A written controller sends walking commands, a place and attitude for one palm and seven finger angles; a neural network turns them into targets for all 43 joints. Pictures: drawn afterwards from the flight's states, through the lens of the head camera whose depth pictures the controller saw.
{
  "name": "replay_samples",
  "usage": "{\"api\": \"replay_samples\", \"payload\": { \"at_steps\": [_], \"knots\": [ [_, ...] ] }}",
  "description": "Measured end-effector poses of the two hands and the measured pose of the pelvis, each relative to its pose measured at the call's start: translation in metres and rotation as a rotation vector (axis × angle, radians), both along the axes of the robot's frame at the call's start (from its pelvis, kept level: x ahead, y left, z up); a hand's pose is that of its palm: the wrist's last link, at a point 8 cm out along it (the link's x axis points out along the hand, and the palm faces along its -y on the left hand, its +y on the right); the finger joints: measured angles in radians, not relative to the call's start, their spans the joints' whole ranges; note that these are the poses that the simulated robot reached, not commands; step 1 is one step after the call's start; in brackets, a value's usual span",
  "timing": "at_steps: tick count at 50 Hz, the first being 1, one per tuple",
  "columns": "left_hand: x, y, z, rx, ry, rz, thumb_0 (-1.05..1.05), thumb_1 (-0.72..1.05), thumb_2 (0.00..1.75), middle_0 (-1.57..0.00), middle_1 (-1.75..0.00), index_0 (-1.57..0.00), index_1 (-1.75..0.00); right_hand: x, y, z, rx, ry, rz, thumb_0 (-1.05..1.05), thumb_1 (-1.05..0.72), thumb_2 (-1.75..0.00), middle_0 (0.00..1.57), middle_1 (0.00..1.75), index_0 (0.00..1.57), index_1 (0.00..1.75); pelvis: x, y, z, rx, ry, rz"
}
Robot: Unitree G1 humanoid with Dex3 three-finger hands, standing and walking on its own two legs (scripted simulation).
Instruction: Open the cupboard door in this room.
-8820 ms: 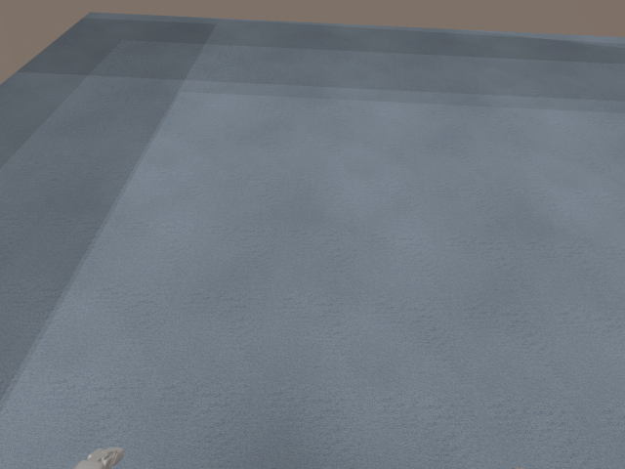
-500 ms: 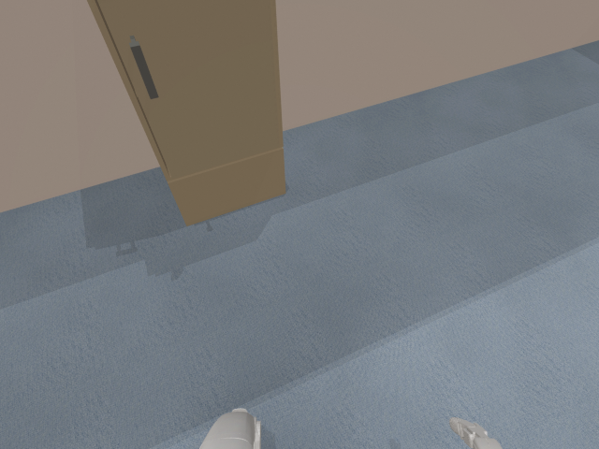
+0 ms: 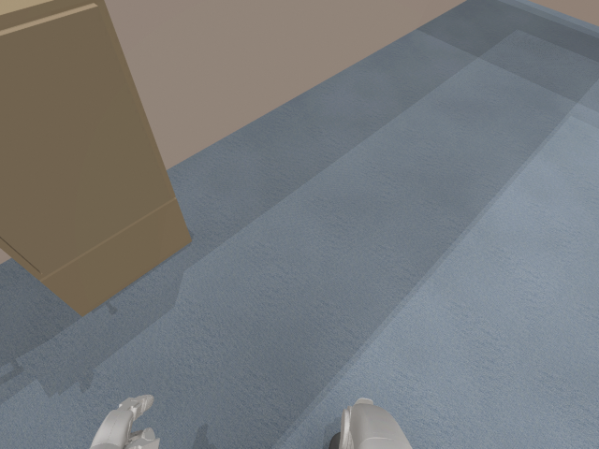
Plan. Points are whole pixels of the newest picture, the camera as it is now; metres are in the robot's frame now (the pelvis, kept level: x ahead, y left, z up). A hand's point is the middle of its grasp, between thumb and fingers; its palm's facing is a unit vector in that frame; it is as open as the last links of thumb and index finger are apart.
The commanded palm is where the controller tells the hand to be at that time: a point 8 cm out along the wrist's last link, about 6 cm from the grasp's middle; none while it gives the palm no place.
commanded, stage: walk to a spot facing it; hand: left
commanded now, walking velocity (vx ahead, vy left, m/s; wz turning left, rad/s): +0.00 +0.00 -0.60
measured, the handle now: out of the picture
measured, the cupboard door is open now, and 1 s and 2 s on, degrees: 0 0 0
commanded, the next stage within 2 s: turn to face it in 0.12 s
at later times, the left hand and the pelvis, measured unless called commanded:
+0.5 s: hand (226, 380) +0.23 +0.12 -0.16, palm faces -0.10 -0.98 -0.19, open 7.3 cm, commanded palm none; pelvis +0.11 -0.04 +0.00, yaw -5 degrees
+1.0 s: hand (180, 422) +0.17 +0.18 -0.16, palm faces +0.19 -0.94 -0.29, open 7.4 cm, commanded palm none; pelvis +0.10 -0.05 +0.00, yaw +11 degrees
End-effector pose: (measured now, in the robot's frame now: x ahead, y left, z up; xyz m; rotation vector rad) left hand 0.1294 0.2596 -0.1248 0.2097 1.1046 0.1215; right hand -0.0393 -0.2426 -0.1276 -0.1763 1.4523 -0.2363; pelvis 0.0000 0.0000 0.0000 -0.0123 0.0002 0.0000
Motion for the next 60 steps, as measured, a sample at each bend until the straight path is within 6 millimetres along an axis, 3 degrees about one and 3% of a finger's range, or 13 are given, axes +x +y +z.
{"api": "replay_samples", "payload": {
  "at_steps": [3, 6, 10, 17, 23, 28, 32, 37, 42, 46, 52, 56, 60],
  "knots": [
    [0.057, -0.023, 0.000, 0.009, -0.035, -0.087, 0.01, 0.91, 0.90, -0.19, -0.29, -0.19, -0.29, -0.017, -0.005, -0.010, 0.016, 0.075, -0.086, 0.01, -0.90, -0.90, 0.20, 0.30, 0.20, 0.30, 0.022, -0.008, -0.008, 0.013, 0.002, -0.040],
    [0.104, -0.050, -0.006, 0.021, -0.086, -0.162, 0.01, 0.91, 0.90, -0.19, -0.29, -0.19, -0.29, -0.019, -0.013, -0.026, 0.042, 0.123, -0.149, 0.01, -0.90, -0.90, 0.20, 0.30, 0.20, 0.30, 0.047, -0.023, -0.023, 0.028, -0.001, -0.070],
    [0.127, -0.076, -0.009, 0.023, -0.095, -0.199, 0.00, 0.91, 0.90, -0.19, -0.29, -0.20, -0.29, 0.016, -0.028, -0.037, 0.047, 0.083, -0.179, 0.01, -0.91, -0.90, 0.20, 0.30, 0.20, 0.30, 0.062, -0.036, -0.026, 0.032, -0.017, -0.113],
    [0.114, -0.095, -0.003, 0.017, 0.010, -0.206, 0.01, 0.91, 0.90, -0.20, -0.30, -0.20, -0.29, 0.127, -0.048, -0.024, 0.024, -0.185, -0.123, 0.01, -0.91, -0.90, 0.20, 0.30, 0.20, 0.30, 0.083, -0.041, -0.009, 0.028, -0.009, -0.159],
    [0.105, -0.093, -0.004, -0.027, 0.001, -0.133, 0.00, 0.91, 0.90, -0.20, -0.30, -0.20, -0.30, 0.177, -0.037, -0.013, 0.040, -0.260, -0.060, 0.00, -0.91, -0.90, 0.20, 0.30, 0.20, 0.30, 0.103, -0.038, -0.004, 0.007, -0.013, -0.120],
    [0.087, -0.071, -0.018, -0.056, 0.009, -0.022, 0.00, 0.91, 0.90, -0.20, -0.30, -0.20, -0.30, 0.198, -0.018, -0.012, 0.044, -0.221, 0.022, 0.00, -0.91, -0.90, 0.20, 0.30, 0.20, 0.30, 0.114, -0.028, -0.008, -0.017, -0.014, -0.045],
    [0.057, -0.045, -0.029, -0.050, 0.083, 0.066, 0.00, 0.91, 0.90, -0.20, -0.30, -0.20, -0.30, 0.208, -0.006, -0.008, 0.030, -0.200, 0.078, 0.00, -0.92, -0.90, 0.20, 0.30, 0.20, 0.30, 0.117, -0.017, -0.010, -0.006, -0.008, -0.004],
    [0.022, -0.020, -0.021, -0.013, 0.179, 0.132, 0.01, 0.91, 0.90, -0.20, -0.30, -0.20, -0.29, 0.209, -0.003, 0.001, 0.017, -0.174, 0.117, 0.00, -0.91, -0.90, 0.20, 0.30, 0.20, 0.30, 0.116, -0.013, 0.000, -0.018, 0.009, 0.037],
    [0.008, -0.009, -0.011, 0.023, 0.191, 0.179, 0.01, 0.91, 0.90, -0.19, -0.30, -0.20, -0.29, 0.210, -0.014, 0.004, 0.012, -0.153, 0.148, 0.00, -0.91, -0.90, 0.20, 0.30, 0.21, 0.30, 0.112, -0.018, 0.004, -0.022, 0.016, 0.080],
    [0.014, -0.015, -0.005, 0.042, 0.146, 0.200, 0.01, 0.91, 0.90, -0.19, -0.30, -0.19, -0.29, 0.212, -0.032, 0.002, 0.011, -0.145, 0.175, 0.01, -0.90, -0.90, 0.21, 0.30, 0.21, 0.30, 0.107, -0.030, 0.003, -0.021, 0.014, 0.127],
    [0.027, -0.044, 0.004, 0.067, 0.005, 0.226, 0.01, 0.91, 0.90, -0.19, -0.30, -0.20, -0.29, 0.226, -0.070, -0.015, 0.023, -0.157, 0.228, 0.01, -0.90, -0.90, 0.21, 0.30, 0.21, 0.30, 0.098, -0.063, -0.008, 0.006, 0.015, 0.211],
    [0.011, -0.067, 0.013, 0.074, -0.031, 0.257, 0.01, 0.91, 0.90, -0.20, -0.30, -0.20, -0.29, 0.245, -0.087, -0.017, 0.028, -0.180, 0.276, 0.01, -0.91, -0.90, 0.20, 0.30, 0.20, 0.30, 0.091, -0.076, -0.006, 0.023, -0.006, 0.266],
    [-0.014, -0.083, 0.016, 0.058, -0.009, 0.300, 0.01, 0.91, 0.90, -0.20, -0.30, -0.20, -0.29, 0.264, -0.090, -0.010, 0.040, -0.214, 0.334, 0.01, -0.91, -0.90, 0.20, 0.30, 0.20, 0.30, 0.085, -0.083, -0.001, 0.040, -0.015, 0.319]
  ]
}}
